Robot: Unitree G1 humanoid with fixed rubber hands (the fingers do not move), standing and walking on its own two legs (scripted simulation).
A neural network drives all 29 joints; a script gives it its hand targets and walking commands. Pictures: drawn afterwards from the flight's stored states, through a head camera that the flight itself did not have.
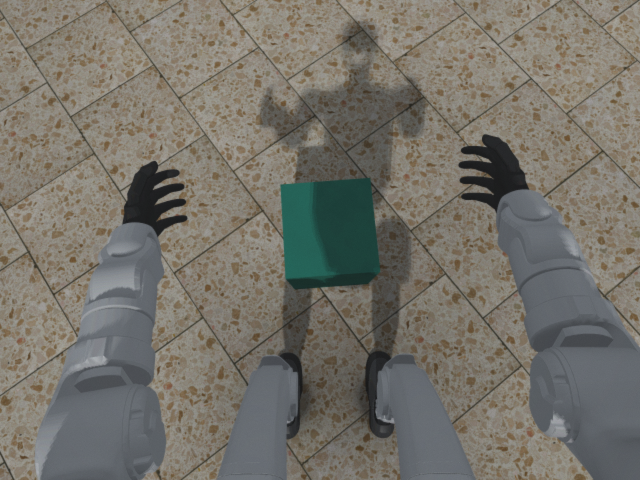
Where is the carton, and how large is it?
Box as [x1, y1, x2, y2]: [280, 178, 379, 288]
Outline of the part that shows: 369,178 280,185 285,278 294,288 367,283 379,271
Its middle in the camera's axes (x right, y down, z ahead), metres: +0.03 +0.00 +0.96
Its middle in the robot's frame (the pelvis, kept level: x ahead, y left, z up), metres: +0.50 +0.01 -0.56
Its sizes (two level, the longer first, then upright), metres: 0.210 0.200 0.250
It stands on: the floor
